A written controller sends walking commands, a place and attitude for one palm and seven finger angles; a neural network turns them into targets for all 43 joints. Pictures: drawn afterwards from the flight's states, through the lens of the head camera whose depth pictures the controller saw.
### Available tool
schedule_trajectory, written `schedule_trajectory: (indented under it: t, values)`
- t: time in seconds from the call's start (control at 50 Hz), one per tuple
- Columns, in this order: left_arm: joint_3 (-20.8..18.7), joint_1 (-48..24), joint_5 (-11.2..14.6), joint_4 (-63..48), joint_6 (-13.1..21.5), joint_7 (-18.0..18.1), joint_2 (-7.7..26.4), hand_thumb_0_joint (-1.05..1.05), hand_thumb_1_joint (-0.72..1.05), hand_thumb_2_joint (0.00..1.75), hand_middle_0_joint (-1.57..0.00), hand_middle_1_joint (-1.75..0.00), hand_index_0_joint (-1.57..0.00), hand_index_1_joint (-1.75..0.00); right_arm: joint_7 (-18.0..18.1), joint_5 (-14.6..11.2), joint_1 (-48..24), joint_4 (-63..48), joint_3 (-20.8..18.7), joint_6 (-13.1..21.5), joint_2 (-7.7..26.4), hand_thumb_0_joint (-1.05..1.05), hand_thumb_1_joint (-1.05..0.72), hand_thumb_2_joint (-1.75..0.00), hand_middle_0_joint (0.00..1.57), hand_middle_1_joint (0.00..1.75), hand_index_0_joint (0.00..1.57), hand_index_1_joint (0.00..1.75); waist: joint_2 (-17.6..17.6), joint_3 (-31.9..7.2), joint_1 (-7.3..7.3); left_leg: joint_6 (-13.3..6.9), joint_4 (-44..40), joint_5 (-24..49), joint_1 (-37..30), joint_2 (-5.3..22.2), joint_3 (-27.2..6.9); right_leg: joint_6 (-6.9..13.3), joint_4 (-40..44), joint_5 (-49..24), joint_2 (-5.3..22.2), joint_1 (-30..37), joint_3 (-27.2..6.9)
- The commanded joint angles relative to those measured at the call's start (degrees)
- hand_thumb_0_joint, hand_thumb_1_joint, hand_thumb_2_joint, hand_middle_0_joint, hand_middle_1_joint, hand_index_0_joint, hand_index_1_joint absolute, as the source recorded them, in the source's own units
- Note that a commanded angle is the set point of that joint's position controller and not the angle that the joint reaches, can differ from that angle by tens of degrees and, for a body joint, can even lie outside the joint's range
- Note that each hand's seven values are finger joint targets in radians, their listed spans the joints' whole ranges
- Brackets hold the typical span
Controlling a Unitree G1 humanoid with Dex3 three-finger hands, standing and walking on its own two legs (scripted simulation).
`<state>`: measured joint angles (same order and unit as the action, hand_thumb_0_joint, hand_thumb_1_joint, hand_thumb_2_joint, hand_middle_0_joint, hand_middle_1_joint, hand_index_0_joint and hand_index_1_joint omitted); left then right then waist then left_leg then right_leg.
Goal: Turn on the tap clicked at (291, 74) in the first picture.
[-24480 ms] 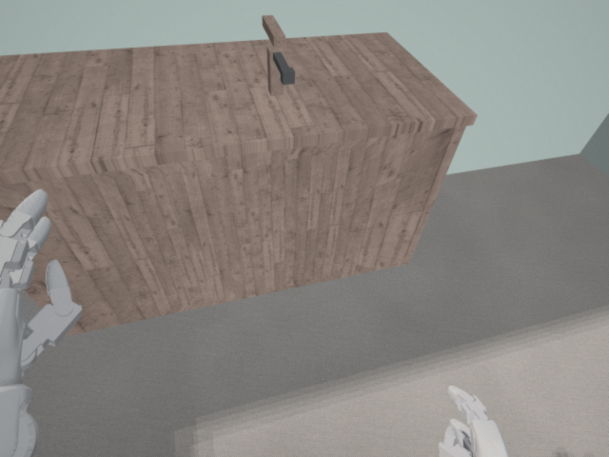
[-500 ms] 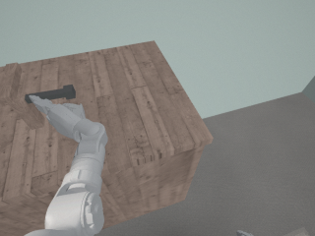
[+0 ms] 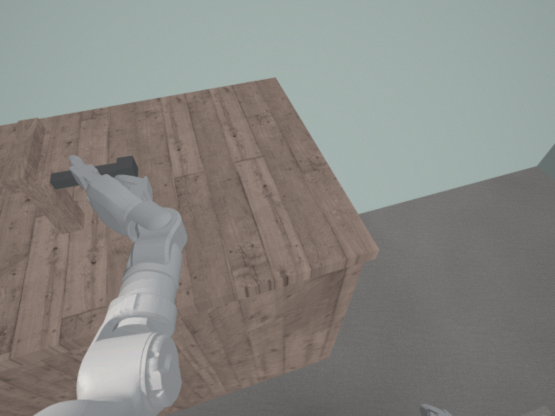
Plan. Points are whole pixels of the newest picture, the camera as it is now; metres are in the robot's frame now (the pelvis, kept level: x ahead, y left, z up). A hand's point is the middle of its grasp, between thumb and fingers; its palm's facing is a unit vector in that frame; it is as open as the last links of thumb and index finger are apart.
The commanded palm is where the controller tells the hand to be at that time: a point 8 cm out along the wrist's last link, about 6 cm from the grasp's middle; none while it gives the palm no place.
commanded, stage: lift the hand up off the lever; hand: left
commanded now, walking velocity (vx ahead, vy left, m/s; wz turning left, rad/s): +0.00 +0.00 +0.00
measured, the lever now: (127, 169) +0.46 +0.25 +0.10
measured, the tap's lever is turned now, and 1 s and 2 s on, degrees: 86 82 82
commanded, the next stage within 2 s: draw the hand back beside the body in 1.80 s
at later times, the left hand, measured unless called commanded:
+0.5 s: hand (137, 181) +0.42 +0.22 +0.12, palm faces +0.81 -0.58 -0.09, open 7.8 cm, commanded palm +0.37 +0.23 +0.13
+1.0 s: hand (121, 175) +0.39 +0.22 +0.16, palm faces +0.83 -0.56 -0.04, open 7.8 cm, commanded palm +0.35 +0.23 +0.15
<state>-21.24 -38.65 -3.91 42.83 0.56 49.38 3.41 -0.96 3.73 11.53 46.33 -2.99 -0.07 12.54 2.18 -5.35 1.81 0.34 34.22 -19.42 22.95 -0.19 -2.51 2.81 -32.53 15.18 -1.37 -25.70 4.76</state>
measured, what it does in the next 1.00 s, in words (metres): stands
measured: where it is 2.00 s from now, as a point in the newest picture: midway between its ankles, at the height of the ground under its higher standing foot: outside the picture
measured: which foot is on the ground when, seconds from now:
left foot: down 0.00-1.00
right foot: down 0.00-1.00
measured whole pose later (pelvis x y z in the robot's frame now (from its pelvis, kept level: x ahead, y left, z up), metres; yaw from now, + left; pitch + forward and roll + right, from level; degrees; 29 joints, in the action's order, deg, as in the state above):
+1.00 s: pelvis +0.00 -0.01 +0.01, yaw +0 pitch +3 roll +0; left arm -16.6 -30.7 -2.4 20.3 -13.3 47.4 1.1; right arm 0.0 2.6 7.4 46.7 -2.3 0.1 11.4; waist 2.2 -3.4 -1.2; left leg 0.9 29.8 -18.0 14.3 -0.2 -2.6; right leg 3.1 -29.5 14.7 -1.3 -17.6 5.0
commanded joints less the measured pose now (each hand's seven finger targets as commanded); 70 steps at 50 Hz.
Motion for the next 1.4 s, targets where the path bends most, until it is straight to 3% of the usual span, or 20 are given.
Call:
schedule_trajectory:
  t: [0.0,0.12,0.24,0.3,0.36,0.4,0.46,0.5,0.56,0.72,0.82,0.9,0.92,1.06,1.1,1.14,1.2,1.26,1.3,1.38]
  values:
    - [0.32,-25.34,-3.59,-17.51,3.95,1.02,12.28,0.0,0.9,0.9,-0.15,-0.15,-0.15,-0.15,0.5,0.42,-2.52,-6.26,-2.36,1.99,6.75,0.0,-0.9,-0.9,0.2,0.3,0.2,0.3,-2.36,-20.58,-0.99,-0.53,-2.29,20.57,-4.25,0.25,2.67,-1.45,2.78,-17.35,2.27,15.81,-1.5]
    - [3.34,-21.38,-3.03,-22.92,0.88,-0.15,9.0,0.0,0.9,0.9,-0.15,-0.15,-0.15,-0.15,0.46,0.0,-3.08,-7.33,-2.33,1.43,6.17,0.0,-0.9,-0.9,0.2,0.3,0.2,0.3,-1.78,-21.25,-1.38,0.67,-2.34,27.76,-6.9,0.55,3.1,-1.17,1.69,-23.67,2.37,17.99,-0.98]
    - [5.68,-19.38,-1.25,-22.49,-3.22,-1.27,6.07,0.0,0.9,0.9,-0.15,-0.15,-0.15,-0.15,0.81,-0.63,-5.07,-7.48,-1.87,1.45,6.23,0.0,-0.9,-0.9,0.2,0.3,0.2,0.3,-3.39,-16.12,-1.49,0.86,-4.23,24.54,-6.7,0.65,2.77,-1.16,3.9,-19.17,2.35,17.03,-0.55]
    - [4.96,-20.72,-1.65,-25.14,-3.72,-0.94,7.28,0.0,0.9,0.9,-0.15,-0.15,-0.15,-0.15,0.95,-0.58,-5.99,-7.24,-1.93,1.75,6.18,0.0,-0.9,-0.9,0.2,0.3,0.2,0.3,-2.65,-16.52,-2.09,1.34,-4.81,24.18,-7.89,0.83,2.23,-0.92,4.31,-16.75,1.97,16.55,-0.32]
    - [7.94,-21.98,-1.74,-26.55,-4.05,-0.73,4.18,0.0,0.9,0.9,-0.15,-0.15,-0.15,-0.15,0.63,-0.4,-6.39,-7.15,-1.76,2.1,5.69,0.0,-0.9,-0.9,0.2,0.3,0.2,0.3,-1.71,-17.46,-1.66,1.81,-4.37,25.23,-9.47,0.91,2.41,-0.98,4.23,-16.71,2.02,16.16,-0.31]
    - [5.7,-21.07,-2.14,-27.01,-4.6,-0.52,6.75,0.0,0.9,0.9,-0.15,-0.15,-0.15,-0.15,0.86,-0.28,-6.66,-6.86,-1.9,2.04,5.84,0.0,-0.9,-0.9,0.2,0.3,0.2,0.3,-0.76,-18.07,-2.47,2.21,-4.51,25.91,-9.76,0.94,2.0,-0.71,4.13,-16.51,1.82,16.43,-0.14]
    - [8.58,-23.69,-2.32,-27.27,-5.27,-0.43,4.21,0.0,0.9,0.9,-0.15,-0.15,-0.15,-0.15,0.8,-0.31,-7.34,-6.84,-1.57,2.22,5.48,0.0,-0.9,-0.9,0.2,0.3,0.2,0.3,-1.09,-17.22,-1.68,2.18,-4.63,24.72,-10.0,1.05,2.17,-0.88,4.61,-15.17,2.05,15.66,-0.22]
    - [5.98,-24.54,-2.4,-28.46,-5.45,-0.19,7.32,0.0,0.9,0.9,-0.15,-0.15,-0.15,-0.15,1.17,-0.24,-7.38,-6.51,-1.65,2.22,5.75,0.0,-0.9,-0.9,0.2,0.3,0.2,0.3,-0.56,-18.3,-2.29,2.41,-4.88,25.18,-10.4,1.01,1.78,-0.7,4.66,-15.41,1.93,16.44,-0.33]
    - [8.89,-25.03,-2.26,-28.8,-5.9,-0.21,4.01,0.0,0.9,0.9,-0.15,-0.15,-0.15,-0.15,1.02,-0.17,-7.6,-6.71,-1.48,2.46,5.4,0.0,-0.9,-0.9,0.2,0.3,0.2,0.3,-1.5,-19.27,-1.69,2.31,-4.25,27.16,-11.26,0.95,2.12,-0.92,4.23,-18.05,2.13,16.98,-0.3]
    - [8.09,-20.39,-2.1,-36.51,-7.37,-0.73,5.28,0.0,0.9,0.9,-0.15,-0.15,-0.15,-0.15,0.66,-0.49,-7.39,-7.93,-1.79,2.19,5.19,0.0,-0.9,-0.9,0.2,0.3,0.2,0.3,0.01,-22.91,-3.18,3.23,-3.09,38.88,-14.39,1.35,2.3,-0.86,2.15,-28.2,2.24,20.67,-0.19]
    - [8.7,-20.34,-1.99,-40.78,-8.1,-1.11,5.56,0.0,0.9,0.9,-0.15,-0.15,-0.15,-0.15,0.81,-0.78,-8.81,-8.07,-1.54,2.65,5.12,0.0,-0.9,-0.9,0.2,0.3,0.2,0.3,-0.04,-21.64,-3.07,2.8,-3.87,36.09,-14.53,1.31,2.49,-0.94,2.89,-27.03,2.38,21.07,-0.33]
    - [5.05,-19.06,-1.56,-38.97,-9.1,-1.32,9.8,0.0,0.9,0.9,-0.15,-0.15,-0.15,-0.15,1.56,-0.95,-9.99,-7.55,-1.33,2.75,5.49,0.0,-0.9,-0.9,0.2,0.3,0.2,0.3,-2.12,-18.74,-3.47,1.88,-5.37,29.21,-11.6,0.74,2.55,-1.21,4.5,-23.6,2.58,21.97,-0.84]
    - [6.57,-18.89,-1.24,-37.65,-9.61,-1.67,7.92,0.0,0.9,0.9,-0.15,-0.15,-0.15,-0.15,1.7,-1.24,-10.58,-7.75,-1.04,2.72,5.19,0.0,-0.9,-0.9,0.2,0.3,0.2,0.3,-3.16,-17.75,-2.93,1.31,-5.69,26.76,-10.99,0.56,2.94,-1.58,5.23,-22.27,2.95,21.74,-1.2]
    - [8.94,-19.79,2.06,-22.77,-14.27,-3.75,5.08,0.0,0.9,0.9,-0.15,-0.15,-0.15,-0.15,3.18,-3.45,-13.39,-6.67,0.38,3.18,5.49,0.0,-0.9,-0.9,0.2,0.3,0.2,0.3,-7.14,-5.6,-1.71,-0.92,-10.47,6.12,-6.44,-0.52,2.65,-2.56,14.17,2.62,3.72,16.48,-3.38]
    - [4.62,-20.55,2.72,-23.34,-13.74,-3.11,9.33,0.0,0.9,0.9,-0.15,-0.15,-0.15,-0.15,3.54,-3.49,-13.69,-6.45,0.09,3.1,5.59,0.0,-0.9,-0.9,0.2,0.3,0.2,0.3,-6.05,-7.79,-2.93,-1.02,-10.46,6.74,-6.96,-0.79,2.64,-2.57,14.51,2.59,3.73,17.75,-3.92]
    - [6.4,-23.47,2.24,-25.25,-12.94,-2.44,7.7,0.0,0.9,0.9,-0.15,-0.15,-0.15,-0.15,3.03,-3.18,-14.03,-6.8,0.11,3.21,4.9,0.0,-0.9,-0.9,0.2,0.3,0.2,0.3,-4.08,-10.32,-2.79,-0.88,-9.91,7.4,-7.38,-0.65,2.8,-2.74,13.76,0.65,4.1,18.45,-3.92]
    - [2.93,-25.37,0.05,-26.42,-11.33,-1.28,12.45,0.0,0.9,0.9,-0.15,-0.15,-0.15,-0.15,2.77,-2.51,-13.28,-6.13,-0.29,3.14,5.17,0.0,-0.9,-0.9,0.2,0.3,0.2,0.3,-2.52,-12.36,-3.57,-0.75,-9.82,8.66,-7.61,-0.17,2.5,-2.25,12.44,-1.13,3.57,18.96,-3.47]
    - [4.61,-28.1,-1.15,-29.36,-9.75,-0.65,10.9,0.0,0.9,0.9,-0.15,-0.15,-0.15,-0.15,2.38,-1.88,-12.53,-6.98,-0.43,3.55,5.06,0.0,-0.9,-0.9,0.2,0.3,0.2,0.3,-3.24,-15.36,-3.06,-0.93,-9.1,12.33,-9.15,0.34,2.74,-2.2,11.08,-6.19,3.56,20.06,-3.17]
    - [1.1,-25.17,-0.98,-29.86,-9.58,-0.92,14.67,0.0,0.9,0.9,-0.15,-0.15,-0.15,-0.15,2.66,-1.82,-12.19,-7.01,-0.85,3.08,5.47,0.0,-0.9,-0.9,0.2,0.3,0.2,0.3,-2.32,-17.0,-3.95,-0.75,-9.03,14.78,-9.74,0.52,2.55,-2.11,10.46,-9.04,3.41,21.7,-3.14]
    - [4.5,-20.37,0.16,-30.74,-11.19,-2.62,10.17,0.0,0.9,0.9,-0.15,-0.15,-0.15,-0.15,2.58,-1.97,-11.0,-8.1,-0.86,2.79,5.81,0.0,-0.9,-0.9,0.2,0.3,0.2,0.3,-4.45,-17.51,-3.33,-0.42,-9.13,21.62,-11.52,0.7,3.11,-1.92,9.06,-17.78,3.39,23.88,-2.17]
